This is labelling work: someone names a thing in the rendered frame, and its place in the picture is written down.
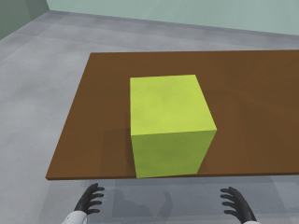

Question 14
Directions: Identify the table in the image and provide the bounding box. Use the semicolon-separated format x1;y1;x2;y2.
45;49;299;181

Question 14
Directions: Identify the robot right hand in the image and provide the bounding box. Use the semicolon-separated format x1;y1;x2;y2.
221;187;257;224

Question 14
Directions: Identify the left robot forearm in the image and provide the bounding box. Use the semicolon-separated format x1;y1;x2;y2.
62;210;88;224

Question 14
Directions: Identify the robot left hand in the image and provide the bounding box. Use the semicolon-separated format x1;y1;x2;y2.
74;183;104;215

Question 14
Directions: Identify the carton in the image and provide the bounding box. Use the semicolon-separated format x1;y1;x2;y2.
130;75;217;178

